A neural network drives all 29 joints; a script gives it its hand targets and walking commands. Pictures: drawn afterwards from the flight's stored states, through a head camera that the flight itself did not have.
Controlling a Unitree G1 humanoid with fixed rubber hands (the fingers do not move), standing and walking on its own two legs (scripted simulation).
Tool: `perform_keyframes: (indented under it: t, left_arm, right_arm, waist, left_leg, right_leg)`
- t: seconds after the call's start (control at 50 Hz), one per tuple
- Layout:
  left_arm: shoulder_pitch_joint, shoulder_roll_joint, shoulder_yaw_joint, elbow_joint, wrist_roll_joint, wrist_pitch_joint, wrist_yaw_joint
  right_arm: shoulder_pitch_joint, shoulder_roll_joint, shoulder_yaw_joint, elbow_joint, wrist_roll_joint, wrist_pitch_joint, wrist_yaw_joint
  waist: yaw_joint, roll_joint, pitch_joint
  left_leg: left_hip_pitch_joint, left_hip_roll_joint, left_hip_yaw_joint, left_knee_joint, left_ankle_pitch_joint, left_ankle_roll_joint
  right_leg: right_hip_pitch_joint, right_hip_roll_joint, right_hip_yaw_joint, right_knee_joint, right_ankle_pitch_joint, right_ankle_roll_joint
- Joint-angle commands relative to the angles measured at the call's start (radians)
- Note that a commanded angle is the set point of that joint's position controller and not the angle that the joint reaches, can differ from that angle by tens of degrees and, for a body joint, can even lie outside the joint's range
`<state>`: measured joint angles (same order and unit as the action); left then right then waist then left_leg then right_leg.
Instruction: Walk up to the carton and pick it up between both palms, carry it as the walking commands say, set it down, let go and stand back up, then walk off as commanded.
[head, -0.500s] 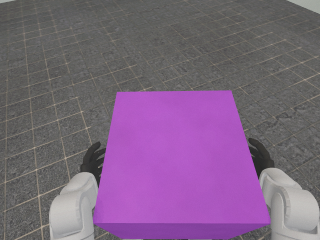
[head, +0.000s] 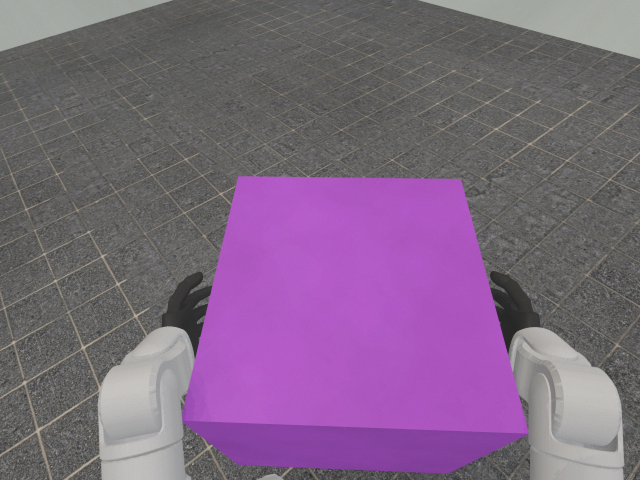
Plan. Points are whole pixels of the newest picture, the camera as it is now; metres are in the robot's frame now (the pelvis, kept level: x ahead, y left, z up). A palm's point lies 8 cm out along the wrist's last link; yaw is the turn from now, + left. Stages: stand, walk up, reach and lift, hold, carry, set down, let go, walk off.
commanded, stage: carry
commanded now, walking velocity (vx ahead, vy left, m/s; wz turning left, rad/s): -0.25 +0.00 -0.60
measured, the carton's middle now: (345, 328) +0.30 +0.01 +0.02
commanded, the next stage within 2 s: none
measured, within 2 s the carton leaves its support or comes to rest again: neither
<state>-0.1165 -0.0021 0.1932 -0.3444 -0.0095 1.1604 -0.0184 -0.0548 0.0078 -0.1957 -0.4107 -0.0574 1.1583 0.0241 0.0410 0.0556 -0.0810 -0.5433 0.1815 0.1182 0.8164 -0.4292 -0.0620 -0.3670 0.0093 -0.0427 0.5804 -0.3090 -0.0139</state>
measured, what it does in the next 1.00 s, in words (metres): walks backwards, turning right: left foot, then right foot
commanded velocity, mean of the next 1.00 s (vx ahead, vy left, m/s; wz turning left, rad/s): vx -0.25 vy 0.00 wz -0.60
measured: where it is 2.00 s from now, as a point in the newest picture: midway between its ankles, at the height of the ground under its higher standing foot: outside the picture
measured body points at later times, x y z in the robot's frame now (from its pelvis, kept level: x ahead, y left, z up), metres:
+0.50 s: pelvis -0.15 +0.01 +0.02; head -0.13 +0.04 +0.47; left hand +0.14 +0.15 +0.07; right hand +0.05 -0.22 +0.09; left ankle -0.13 +0.11 -0.72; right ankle -0.18 -0.11 -0.62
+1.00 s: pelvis -0.32 +0.03 +0.01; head -0.29 +0.02 +0.46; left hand +0.00 +0.02 +0.07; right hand -0.22 -0.28 +0.07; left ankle -0.27 +0.16 -0.68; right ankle -0.30 -0.11 -0.72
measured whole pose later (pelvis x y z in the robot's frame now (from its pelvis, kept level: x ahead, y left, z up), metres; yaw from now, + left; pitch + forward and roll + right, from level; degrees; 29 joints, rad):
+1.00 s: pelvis -0.32 +0.03 +0.01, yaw -34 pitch +5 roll +1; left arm -0.03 -0.05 0.19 -0.46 0.04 1.14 -0.01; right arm -0.06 -0.03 -0.19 -0.41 0.02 1.13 0.02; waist -0.06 -0.03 -0.04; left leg -0.48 0.02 0.05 0.90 -0.48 -0.07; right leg -0.49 0.05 0.13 0.49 -0.09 -0.01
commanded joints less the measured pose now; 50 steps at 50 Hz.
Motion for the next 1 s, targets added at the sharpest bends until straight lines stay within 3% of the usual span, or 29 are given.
perform_keyframes:
  t: [0.0, 0.02, 0.06, 0.1, 0.12, 0.16, 0.2, 0.22, 0.26, 0.3, 0.32, 0.34, 0.36, 0.38, 0.4, 0.44, 0.5, 0.56, 0.6, 0.62, 0.66, 0.68, 0.7, 0.72, 0.74, 0.76, 0.8, 0.86, 0.98]
  left_arm:
    - [-0.388, -0.817, -0.78, -0.204, -0.329, -0.005, -0.223]
    - [-0.442, -0.829, -0.775, -0.233, -0.323, -0.015, -0.219]
    - [-0.453, -0.821, -0.774, -0.309, -0.304, -0.039, -0.195]
    - [-0.382, -0.782, -0.762, -0.322, -0.277, -0.045, -0.183]
    - [-0.367, -0.774, -0.751, -0.316, -0.268, -0.042, -0.177]
    - [-0.371, -0.758, -0.758, -0.319, -0.266, -0.037, -0.174]
    - [-0.338, -0.726, -0.756, -0.312, -0.255, -0.031, -0.174]
    - [-0.307, -0.727, -0.744, -0.267, -0.245, -0.023, -0.176]
    - [-0.329, -0.723, -0.765, -0.29, -0.256, -0.023, -0.18]
    - [-0.332, -0.72, -0.772, -0.256, -0.26, -0.014, -0.185]
    - [-0.374, -0.719, -0.791, -0.269, -0.265, -0.022, -0.183]
    - [-0.383, -0.732, -0.796, -0.256, -0.267, -0.021, -0.184]
    - [-0.435, -0.745, -0.805, -0.29, -0.287, -0.017, -0.193]
    - [-0.452, -0.765, -0.793, -0.296, -0.295, -0.021, -0.194]
    - [-0.472, -0.777, -0.804, -0.302, -0.318, -0.027, -0.199]
    - [-0.489, -0.795, -0.804, -0.258, -0.338, -0.032, -0.195]
    - [-0.539, -0.762, -0.843, -0.342, -0.375, -0.034, -0.179]
    - [-0.478, -0.764, -0.835, -0.292, -0.367, -0.012, -0.178]
    - [-0.431, -0.783, -0.822, -0.226, -0.349, 0.003, -0.191]
    - [-0.387, -0.773, -0.809, -0.196, -0.337, 0.004, -0.193]
    - [-0.363, -0.817, -0.794, -0.138, -0.31, 0.006, -0.201]
    - [-0.39, -0.816, -0.784, -0.135, -0.313, 0.006, -0.205]
    - [-0.337, -0.799, -0.761, -0.107, -0.29, 0.001, -0.2]
    - [-0.366, -0.821, -0.766, -0.134, -0.282, -0.011, -0.199]
    - [-0.414, -0.802, -0.764, -0.193, -0.296, -0.018, -0.207]
    - [-0.418, -0.822, -0.772, -0.201, -0.298, -0.025, -0.206]
    - [-0.428, -0.824, -0.764, -0.249, -0.285, -0.046, -0.194]
    - [-0.387, -0.782, -0.75, -0.302, -0.264, -0.054, -0.18]
    - [-0.331, -0.73, -0.756, -0.262, -0.246, -0.032, -0.174]
  right_arm:
    - [-0.422, 0.778, 0.779, -0.172, 0.352, -0.015, 0.203]
    - [-0.514, 0.817, 0.789, -0.183, 0.384, -0.025, 0.207]
    - [-0.567, 0.823, 0.819, -0.257, 0.438, -0.047, 0.213]
    - [-0.529, 0.798, 0.837, -0.261, 0.445, -0.047, 0.208]
    - [-0.504, 0.787, 0.832, -0.243, 0.442, -0.041, 0.208]
    - [-0.501, 0.785, 0.841, -0.251, 0.441, -0.038, 0.203]
    - [-0.436, 0.776, 0.822, -0.198, 0.426, -0.035, 0.198]
    - [-0.442, 0.771, 0.82, -0.191, 0.414, -0.031, 0.193]
    - [-0.437, 0.775, 0.81, -0.188, 0.405, -0.033, 0.189]
    - [-0.39, 0.765, 0.787, -0.147, 0.381, -0.026, 0.189]
    - [-0.387, 0.766, 0.777, -0.134, 0.378, -0.032, 0.191]
    - [-0.416, 0.785, 0.782, -0.146, 0.386, -0.034, 0.197]
    - [-0.423, 0.784, 0.767, -0.148, 0.366, -0.042, 0.195]
    - [-0.403, 0.791, 0.773, -0.182, 0.369, -0.04, 0.2]
    - [-0.429, 0.784, 0.767, -0.217, 0.363, -0.044, 0.198]
    - [-0.484, 0.762, 0.748, -0.248, 0.365, -0.041, 0.195]
    - [-0.398, 0.719, 0.712, -0.228, 0.347, -0.037, 0.187]
    - [-0.343, 0.696, 0.687, -0.208, 0.317, -0.02, 0.182]
    - [-0.338, 0.697, 0.69, -0.182, 0.304, -0.015, 0.183]
    - [-0.296, 0.681, 0.689, -0.146, 0.293, -0.011, 0.188]
    - [-0.376, 0.695, 0.71, -0.173, 0.313, -0.014, 0.197]
    - [-0.374, 0.704, 0.709, -0.131, 0.308, -0.014, 0.198]
    - [-0.379, 0.692, 0.732, -0.14, 0.318, -0.012, 0.199]
    - [-0.453, 0.751, 0.784, -0.2, 0.366, -0.018, 0.207]
    - [-0.464, 0.797, 0.804, -0.163, 0.384, -0.024, 0.212]
    - [-0.489, 0.818, 0.816, -0.18, 0.404, -0.033, 0.217]
    - [-0.532, 0.828, 0.828, -0.217, 0.437, -0.051, 0.218]
    - [-0.543, 0.799, 0.852, -0.277, 0.459, -0.056, 0.208]
    - [-0.462, 0.776, 0.824, -0.213, 0.425, -0.04, 0.192]
  waist:
    - [-0.041, -0.312, -0.273]
    - [-0.04, -0.222, -0.233]
    - [-0.039, -0.164, -0.244]
    - [-0.039, -0.207, -0.272]
    - [-0.033, -0.198, -0.295]
    - [-0.033, -0.245, -0.281]
    - [-0.027, -0.187, -0.297]
    - [-0.029, -0.256, -0.316]
    - [-0.029, -0.269, -0.321]
    - [-0.04, -0.27, -0.334]
    - [-0.054, -0.19, -0.347]
    - [-0.048, -0.066, -0.299]
    - [-0.063, 0.295, -0.23]
    - [-0.049, 0.192, -0.16]
    - [-0.052, 0.086, -0.159]
    - [-0.041, 0.069, -0.184]
    - [-0.048, 0.166, -0.217]
    - [-0.071, 0.169, -0.264]
    - [-0.07, 0.229, -0.291]
    - [-0.069, 0.188, -0.285]
    - [-0.044, 0.123, -0.261]
    - [-0.048, 0.0, -0.251]
    - [-0.035, -0.259, -0.259]
    - [-0.042, -0.406, -0.254]
    - [-0.048, -0.306, -0.234]
    - [-0.043, -0.225, -0.254]
    - [-0.041, -0.174, -0.233]
    - [-0.037, -0.197, -0.263]
    - [-0.03, -0.263, -0.311]
  left_leg:
    - [-0.123, -0.072, -0.127, 0.352, -0.175, -0.006]
    - [-0.105, -0.061, -0.129, 0.368, -0.056, -0.01]
    - [-0.052, -0.093, -0.107, 0.34, 0.029, -0.008]
    - [-0.034, -0.111, -0.097, 0.273, 0.007, -0.01]
    - [0.005, -0.137, -0.08, 0.226, -0.015, -0.007]
    - [0.012, -0.142, -0.088, 0.098, -0.051, -0.004]
    - [0.012, -0.171, -0.093, 0.03, -0.068, 0.008]
    - [0.042, -0.179, -0.093, -0.019, -0.075, 0.009]
    - [0.091, -0.206, -0.071, -0.124, -0.08, 0.015]
    - [0.316, -0.245, -0.009, -0.337, -0.018, 0.041]
    - [0.449, -0.192, -0.051, -0.493, 0.085, 0.063]
    - [0.523, -0.023, -0.203, -0.597, -0.003, 0.113]
    - [0.348, 0.331, -0.526, -0.618, 0.131, 0.283]
    - [0.288, 0.345, -0.389, -0.584, 0.415, 0.283]
    - [0.24, 0.268, -0.275, -0.524, 0.515, 0.246]
    - [0.324, 0.134, -0.078, -0.41, 0.721, 0.177]
    - [0.467, 0.094, -0.018, -0.341, 0.897, 0.147]
    - [0.527, 0.144, -0.048, -0.304, 0.97, 0.183]
    - [0.579, 0.143, -0.081, -0.259, 1.019, 0.178]
    - [0.567, 0.141, -0.061, -0.228, 1.014, 0.169]
    - [0.452, 0.122, -0.031, -0.141, 0.847, 0.081]
    - [0.237, 0.091, -0.026, -0.078, 0.525, 0.028]
    - [-0.042, -0.033, 0.03, 0.067, -0.082, -0.023]
    - [-0.103, -0.069, -0.063, 0.244, -0.302, -0.033]
    - [-0.106, -0.05, -0.116, 0.334, -0.232, -0.024]
    - [-0.081, -0.053, -0.122, 0.375, -0.138, -0.013]
    - [-0.081, -0.078, -0.094, 0.368, -0.016, -0.015]
    - [-0.022, -0.111, -0.081, 0.261, -0.023, -0.01]
    - [0.089, -0.176, -0.073, -0.012, -0.072, 0.002]
  right_leg:
    - [0.271, -0.366, 0.334, -0.136, 0.848, -0.168]
    - [0.217, -0.278, 0.248, -0.148, 0.635, -0.135]
    - [0.144, -0.222, 0.221, -0.177, 0.388, -0.105]
    - [0.17, -0.204, 0.239, -0.197, 0.308, -0.095]
    - [0.163, -0.241, 0.294, -0.232, 0.26, -0.114]
    - [0.191, -0.236, 0.33, -0.24, 0.289, -0.126]
    - [0.242, -0.246, 0.404, -0.244, 0.346, -0.126]
    - [0.256, -0.235, 0.407, -0.239, 0.354, -0.121]
    - [0.276, -0.205, 0.408, -0.252, 0.362, -0.087]
    - [0.147, -0.144, 0.358, -0.312, 0.322, 0.015]
    - [0.04, -0.098, 0.3, -0.264, 0.231, 0.052]
    - [-0.098, -0.001, 0.211, -0.138, 0.068, 0.094]
    - [-0.253, 0.123, 0.046, 0.325, -0.257, 0.093]
    - [-0.293, 0.028, 0.08, 0.549, -0.252, 0.067]
    - [-0.26, 0.029, 0.102, 0.647, -0.196, 0.046]
    - [-0.255, 0.042, 0.071, 0.721, -0.09, 0.069]
    - [-0.23, 0.049, 0.011, 0.502, -0.143, 0.099]
    - [-0.151, 0.052, -0.037, 0.287, -0.214, 0.098]
    - [-0.125, 0.029, -0.023, 0.103, -0.184, 0.075]
    - [-0.086, 0.056, -0.079, 0.017, -0.138, 0.075]
    - [0.051, -0.006, -0.03, -0.231, 0.148, 0.062]
    - [0.203, -0.095, 0.065, -0.208, 0.375, 0.035]
    - [0.364, -0.295, 0.288, -0.137, 0.886, -0.067]
    - [0.299, -0.398, 0.387, -0.103, 1.125, -0.18]
    - [0.303, -0.337, 0.313, -0.095, 1.062, -0.17]
    - [0.244, -0.305, 0.263, -0.132, 0.78, -0.147]
    - [0.207, -0.242, 0.225, -0.13, 0.578, -0.126]
    - [0.163, -0.235, 0.281, -0.185, 0.38, -0.131]
    - [0.204, -0.224, 0.4, -0.206, 0.419, -0.128]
